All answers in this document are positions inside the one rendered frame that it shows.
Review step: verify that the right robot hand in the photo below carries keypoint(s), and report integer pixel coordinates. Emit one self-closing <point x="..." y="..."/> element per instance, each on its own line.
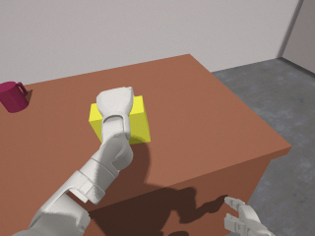
<point x="246" y="215"/>

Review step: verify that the left robot hand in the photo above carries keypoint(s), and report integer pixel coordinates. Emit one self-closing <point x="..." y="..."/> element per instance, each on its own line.
<point x="115" y="100"/>

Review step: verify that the sponge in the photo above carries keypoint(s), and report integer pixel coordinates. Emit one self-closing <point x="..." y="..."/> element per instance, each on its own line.
<point x="139" y="125"/>

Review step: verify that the robot left upper arm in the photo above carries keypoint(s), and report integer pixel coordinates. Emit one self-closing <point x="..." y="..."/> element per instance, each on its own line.
<point x="64" y="218"/>

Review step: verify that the left robot forearm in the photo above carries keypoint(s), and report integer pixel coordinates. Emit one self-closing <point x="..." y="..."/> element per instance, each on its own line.
<point x="91" y="181"/>

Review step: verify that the right robot forearm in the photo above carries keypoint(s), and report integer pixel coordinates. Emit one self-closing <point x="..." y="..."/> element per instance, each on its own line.
<point x="257" y="229"/>

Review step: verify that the table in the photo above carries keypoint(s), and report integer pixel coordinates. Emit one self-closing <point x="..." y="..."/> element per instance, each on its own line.
<point x="206" y="145"/>

